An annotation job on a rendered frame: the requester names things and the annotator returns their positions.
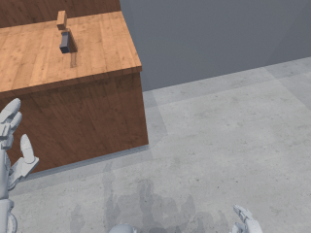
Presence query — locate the right robot hand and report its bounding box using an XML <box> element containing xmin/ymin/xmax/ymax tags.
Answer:
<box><xmin>228</xmin><ymin>204</ymin><xmax>263</xmax><ymax>233</ymax></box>

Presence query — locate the left robot forearm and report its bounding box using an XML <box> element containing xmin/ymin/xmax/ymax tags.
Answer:
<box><xmin>0</xmin><ymin>199</ymin><xmax>17</xmax><ymax>233</ymax></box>

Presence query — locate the left robot hand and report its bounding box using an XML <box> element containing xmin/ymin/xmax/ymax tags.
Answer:
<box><xmin>0</xmin><ymin>98</ymin><xmax>39</xmax><ymax>200</ymax></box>

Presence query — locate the counter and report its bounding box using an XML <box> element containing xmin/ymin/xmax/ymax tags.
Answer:
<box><xmin>0</xmin><ymin>0</ymin><xmax>149</xmax><ymax>174</ymax></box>

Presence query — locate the tap lever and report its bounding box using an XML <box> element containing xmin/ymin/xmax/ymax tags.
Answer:
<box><xmin>59</xmin><ymin>32</ymin><xmax>70</xmax><ymax>54</ymax></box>

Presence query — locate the robot left thigh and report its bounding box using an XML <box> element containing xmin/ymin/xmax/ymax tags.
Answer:
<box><xmin>109</xmin><ymin>223</ymin><xmax>137</xmax><ymax>233</ymax></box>

